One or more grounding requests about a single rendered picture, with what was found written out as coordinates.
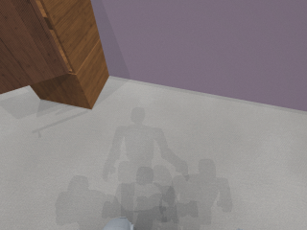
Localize cupboard door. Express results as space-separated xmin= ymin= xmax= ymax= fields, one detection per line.
xmin=0 ymin=0 xmax=70 ymax=95

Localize left robot thigh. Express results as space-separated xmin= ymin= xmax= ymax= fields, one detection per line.
xmin=102 ymin=218 xmax=134 ymax=230

